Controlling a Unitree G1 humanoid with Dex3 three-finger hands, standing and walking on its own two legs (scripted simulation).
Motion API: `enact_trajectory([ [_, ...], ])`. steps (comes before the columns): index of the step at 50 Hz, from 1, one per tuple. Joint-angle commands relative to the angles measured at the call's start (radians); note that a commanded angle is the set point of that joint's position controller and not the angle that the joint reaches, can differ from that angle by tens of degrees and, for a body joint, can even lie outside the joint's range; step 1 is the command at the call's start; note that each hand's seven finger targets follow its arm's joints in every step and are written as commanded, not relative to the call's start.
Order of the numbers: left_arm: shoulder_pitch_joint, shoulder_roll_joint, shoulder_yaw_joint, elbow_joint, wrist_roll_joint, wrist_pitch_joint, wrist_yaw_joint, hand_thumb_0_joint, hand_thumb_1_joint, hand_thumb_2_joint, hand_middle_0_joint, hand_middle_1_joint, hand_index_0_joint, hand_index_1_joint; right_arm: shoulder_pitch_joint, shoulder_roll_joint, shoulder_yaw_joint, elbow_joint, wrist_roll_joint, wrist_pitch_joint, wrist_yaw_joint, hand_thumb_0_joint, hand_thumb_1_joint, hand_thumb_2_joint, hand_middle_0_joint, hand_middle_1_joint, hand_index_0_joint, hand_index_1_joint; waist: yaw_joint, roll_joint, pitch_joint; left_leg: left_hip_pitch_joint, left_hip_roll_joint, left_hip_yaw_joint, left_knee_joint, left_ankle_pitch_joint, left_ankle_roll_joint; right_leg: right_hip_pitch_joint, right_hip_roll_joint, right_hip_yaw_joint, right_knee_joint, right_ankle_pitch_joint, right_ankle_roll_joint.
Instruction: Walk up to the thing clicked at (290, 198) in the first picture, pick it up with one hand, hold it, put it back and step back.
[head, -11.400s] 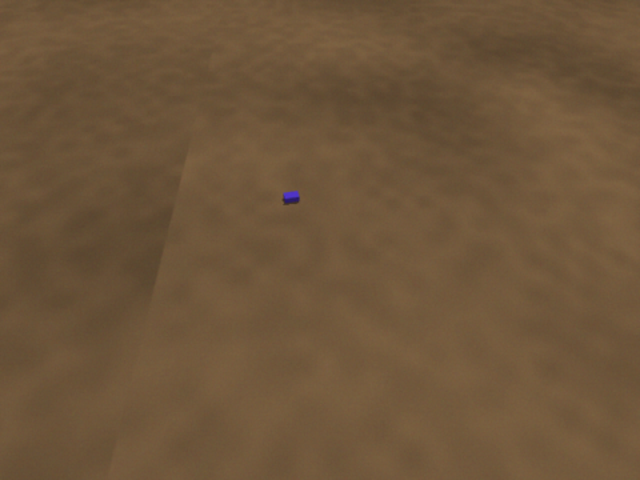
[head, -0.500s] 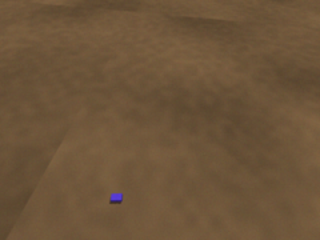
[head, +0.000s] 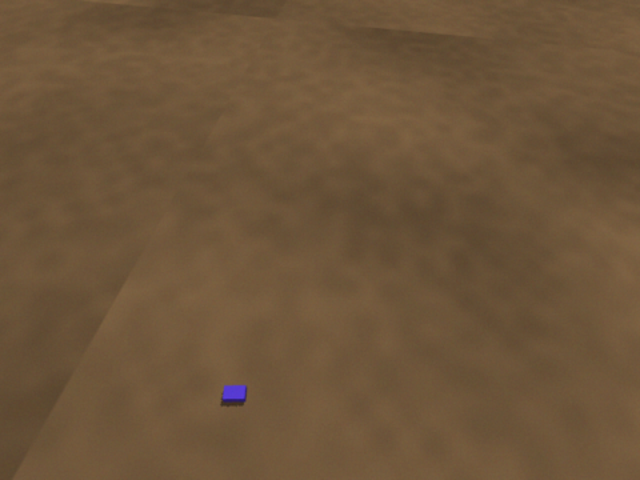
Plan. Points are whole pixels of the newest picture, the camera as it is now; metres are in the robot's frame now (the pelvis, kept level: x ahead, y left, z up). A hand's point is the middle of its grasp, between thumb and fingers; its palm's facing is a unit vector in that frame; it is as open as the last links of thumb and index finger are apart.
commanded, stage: stand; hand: left
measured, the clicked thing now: (234, 393) +0.49 +0.24 -0.77
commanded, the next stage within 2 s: none
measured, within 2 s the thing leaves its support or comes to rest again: neither
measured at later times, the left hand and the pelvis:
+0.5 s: hand out of the picture +0.08 +0.25 -0.16, palm faces -0.04 -0.94 -0.34, open 7.4 cm; pelvis +0.01 +0.00 +0.00, yaw +0 degrees
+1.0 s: hand out of the picture +0.07 +0.25 -0.16, palm faces -0.04 -0.94 -0.34, open 7.4 cm; pelvis +0.00 +0.00 +0.00, yaw +0 degrees
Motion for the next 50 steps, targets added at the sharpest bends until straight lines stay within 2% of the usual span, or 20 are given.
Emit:
enact_trajectory([
  [1, -0.031, 0.209, 0.04, -0.052, -0.002, -0.023, 0.017, 0.0, 0.9, 0.9, -0.2, -0.3, -0.2, -0.3, -0.035, -0.213, -0.035, -0.06, 0.005, -0.024, -0.013, 0.0, -0.9, -0.9, 0.2, 0.3, 0.2, 0.3, 0.002, -0.001, -0.068, 0.028, 0.136, -0.107, -0.043, 0.167, 0.017, -0.005, -0.116, 0.073, -0.042, 0.158, -0.037],
  [5, -0.028, 0.21, 0.04, -0.053, 0.001, -0.022, 0.016, 0.0, 0.9, 0.9, -0.2, -0.3, -0.2, -0.3, -0.04, -0.216, -0.038, -0.064, 0.003, -0.021, -0.013, 0.0, -0.9, -0.9, 0.2, 0.3, 0.2, 0.3, 0.002, 0.002, -0.065, 0.036, 0.133, -0.102, -0.044, 0.123, 0.016, -0.023, -0.115, 0.076, -0.055, 0.12, -0.037],
  [8, -0.033, 0.212, 0.042, -0.056, -0.001, -0.023, 0.017, 0.0, 0.9, 0.9, -0.2, -0.3, -0.2, -0.3, -0.038, -0.212, -0.037, -0.065, 0.004, -0.023, -0.012, 0.0, -0.9, -0.9, 0.2, 0.3, 0.2, 0.3, 0.002, 0.004, -0.081, 0.038, 0.134, -0.104, -0.037, 0.178, 0.014, 0.0, -0.117, 0.073, -0.043, 0.173, -0.04],
  [11, -0.024, 0.207, 0.041, -0.053, -0.002, -0.023, 0.016, 0.0, 0.9, 0.9, -0.2, -0.3, -0.2, -0.3, -0.045, -0.214, -0.037, -0.065, 0.005, -0.024, -0.013, 0.0, -0.9, -0.9, 0.2, 0.3, 0.2, 0.3, 0.005, 0.0, -0.07, 0.035, 0.133, -0.107, -0.041, 0.155, 0.014, -0.008, -0.114, 0.074, -0.051, 0.145, -0.035],
  [12, -0.029, 0.211, 0.041, -0.056, -0.001, -0.025, 0.016, 0.0, 0.9, 0.9, -0.2, -0.3, -0.2, -0.3, -0.04, -0.215, -0.038, -0.068, 0.004, -0.025, -0.012, 0.0, -0.9, -0.9, 0.2, 0.3, 0.2, 0.3, 0.001, -0.001, -0.088, 0.045, 0.137, -0.104, -0.036, 0.176, 0.016, 0.003, -0.119, 0.076, -0.046, 0.172, -0.037],
  [16, -0.032, 0.209, 0.043, -0.057, -0.001, -0.021, 0.017, 0.0, 0.9, 0.9, -0.2, -0.3, -0.2, -0.3, -0.043, -0.218, -0.039, -0.066, 0.004, -0.024, -0.015, 0.0, -0.9, -0.9, 0.2, 0.3, 0.2, 0.3, 0.004, 0.012, -0.09, 0.049, 0.137, -0.102, -0.034, 0.18, 0.016, 0.003, -0.118, 0.075, -0.045, 0.172, -0.038],
  [19, -0.032, 0.212, 0.044, -0.061, -0.001, -0.024, 0.018, 0.0, 0.9, 0.9, -0.2, -0.3, -0.2, -0.3, -0.036, -0.216, -0.038, -0.069, 0.004, -0.026, -0.015, 0.0, -0.9, -0.9, 0.2, 0.3, 0.2, 0.3, 0.003, 0.007, -0.115, 0.064, 0.14, -0.099, -0.022, 0.248, 0.016, 0.024, -0.122, 0.071, -0.031, 0.244, -0.039],
  [21, -0.031, 0.205, 0.042, -0.061, -0.001, -0.024, 0.017, 0.0, 0.9, 0.9, -0.2, -0.3, -0.2, -0.3, -0.041, -0.219, -0.038, -0.067, 0.005, -0.028, -0.017, 0.0, -0.9, -0.9, 0.2, 0.3, 0.2, 0.3, 0.007, 0.011, -0.113, 0.067, 0.141, -0.097, -0.02, 0.267, 0.016, 0.026, -0.121, 0.07, -0.03, 0.257, -0.037],
  [32, -0.038, 0.213, 0.047, -0.055, -0.001, -0.018, 0.018, 0.0, 0.9, 0.9, -0.2, -0.3, -0.2, -0.3, -0.035, -0.212, -0.038, -0.067, 0.004, -0.021, -0.016, 0.0, -0.9, -0.9, 0.2, 0.3, 0.2, 0.3, 0.001, -0.011, -0.043, 0.023, 0.131, -0.103, -0.055, 0.137, 0.013, -0.009, -0.112, 0.07, -0.059, 0.126, -0.037],
  [35, -0.031, 0.207, 0.047, -0.059, -0.001, -0.017, 0.014, 0.0, 0.9, 0.9, -0.2, -0.3, -0.2, -0.3, -0.031, -0.22, -0.04, -0.066, 0.002, -0.025, -0.016, 0.0, -0.9, -0.9, 0.2, 0.3, 0.2, 0.3, 0.004, 0.021, -0.063, 0.028, 0.131, -0.102, -0.059, 0.116, 0.014, -0.006, -0.112, 0.074, -0.055, 0.109, -0.04],
  [44, -0.031, 0.209, 0.047, -0.062, 0.0, -0.021, 0.015, 0.0, 0.9, 0.9, -0.2, -0.3, -0.2, -0.3, -0.035, -0.217, -0.04, -0.071, 0.004, -0.03, -0.017, 0.0, -0.9, -0.9, 0.2, 0.3, 0.2, 0.3, 0.005, 0.0, -0.099, 0.071, 0.14, -0.104, -0.038, 0.217, 0.017, 0.002, -0.116, 0.072, -0.034, 0.186, -0.041],
  [46, -0.032, 0.211, 0.046, -0.06, 0.0, -0.021, 0.015, 0.0, 0.9, 0.9, -0.2, -0.3, -0.2, -0.3, -0.03, -0.215, -0.038, -0.069, 0.004, -0.029, -0.017, 0.0, -0.9, -0.9, 0.2, 0.3, 0.2, 0.3, 0.006, -0.001, -0.09, 0.064, 0.137, -0.1, -0.04, 0.211, 0.018, -0.002, -0.117, 0.073, -0.035, 0.191, -0.039],
  [49, -0.03, 0.21, 0.046, -0.055, -0.003, -0.018, 0.015, 0.0, 0.9, 0.9, -0.2, -0.3, -0.2, -0.3, -0.027, -0.215, -0.038, -0.065, 0.002, -0.026, -0.017, 0.0, -0.9, -0.9, 0.2, 0.3, 0.2, 0.3, 0.005, -0.004, -0.051, 0.033, 0.132, -0.101, -0.054, 0.135, 0.017, -0.015, -0.116, 0.076, -0.051, 0.129, -0.038],
  [50, -0.035, 0.215, 0.046, -0.056, -0.002, -0.018, 0.016, 0.0, 0.9, 0.9, -0.2, -0.3, -0.2, -0.3, -0.026, -0.209, -0.036, -0.065, 0.002, -0.026, -0.017, 0.0, -0.9, -0.9, 0.2, 0.3, 0.2, 0.3, 0.003, -0.014, -0.048, 0.036, 0.134, -0.106, -0.056, 0.142, 0.014, -0.02, -0.116, 0.076, -0.048, 0.123, -0.041],
])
